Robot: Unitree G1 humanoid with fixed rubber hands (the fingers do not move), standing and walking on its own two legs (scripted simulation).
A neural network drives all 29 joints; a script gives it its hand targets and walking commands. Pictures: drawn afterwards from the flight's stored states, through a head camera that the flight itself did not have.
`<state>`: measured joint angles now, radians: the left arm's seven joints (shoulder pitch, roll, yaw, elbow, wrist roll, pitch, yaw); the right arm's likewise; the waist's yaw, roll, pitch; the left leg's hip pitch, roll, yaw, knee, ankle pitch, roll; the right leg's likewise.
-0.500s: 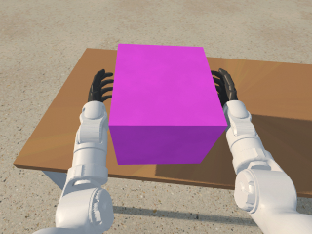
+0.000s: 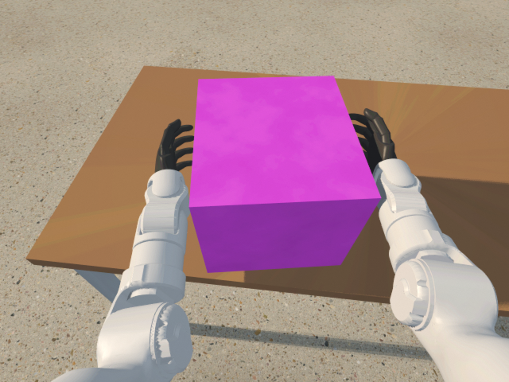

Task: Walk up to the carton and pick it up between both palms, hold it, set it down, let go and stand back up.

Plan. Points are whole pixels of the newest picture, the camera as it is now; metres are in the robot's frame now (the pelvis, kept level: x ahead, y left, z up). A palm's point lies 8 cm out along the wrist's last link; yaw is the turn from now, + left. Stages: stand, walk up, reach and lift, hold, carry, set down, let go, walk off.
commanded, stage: set down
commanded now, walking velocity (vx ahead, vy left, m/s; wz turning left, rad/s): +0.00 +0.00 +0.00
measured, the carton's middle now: (270, 173) +0.45 +0.03 +0.05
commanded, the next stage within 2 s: none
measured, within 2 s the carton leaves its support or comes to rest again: rests again in 0.80 s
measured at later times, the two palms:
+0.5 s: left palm (172, 172) +0.41 +0.19 +0.08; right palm (370, 150) +0.48 -0.14 +0.10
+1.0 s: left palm (176, 181) +0.40 +0.18 +0.07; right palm (372, 161) +0.47 -0.15 +0.08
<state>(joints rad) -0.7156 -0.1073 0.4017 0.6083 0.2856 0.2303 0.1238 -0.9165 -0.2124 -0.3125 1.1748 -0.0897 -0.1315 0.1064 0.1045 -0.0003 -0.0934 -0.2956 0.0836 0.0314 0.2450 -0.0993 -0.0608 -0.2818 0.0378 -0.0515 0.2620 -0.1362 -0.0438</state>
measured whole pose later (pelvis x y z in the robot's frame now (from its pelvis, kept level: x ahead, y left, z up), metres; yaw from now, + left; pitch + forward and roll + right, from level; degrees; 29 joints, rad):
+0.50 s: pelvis +0.02 +0.00 +0.00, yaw -1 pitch +13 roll +0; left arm -0.73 -0.12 0.48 0.69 0.32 0.15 0.12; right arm -0.98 -0.21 -0.43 1.25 -0.21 -0.15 0.14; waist 0.13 -0.02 -0.12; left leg -0.35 0.08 0.05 0.25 -0.12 -0.06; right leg -0.35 0.03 -0.04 0.29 -0.16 -0.04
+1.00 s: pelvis +0.00 -0.01 +0.00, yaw +0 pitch +15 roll +1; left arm -0.76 -0.11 0.49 0.79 0.28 0.03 0.13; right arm -0.97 -0.22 -0.41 1.26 -0.22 -0.22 0.12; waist 0.14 0.00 -0.13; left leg -0.41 0.09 0.05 0.25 -0.09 -0.04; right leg -0.42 0.04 -0.05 0.30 -0.14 -0.05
